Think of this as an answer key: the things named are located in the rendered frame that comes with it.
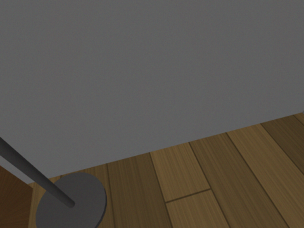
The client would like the coat stand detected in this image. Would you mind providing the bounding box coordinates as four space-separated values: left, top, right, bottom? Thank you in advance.
0 137 107 228

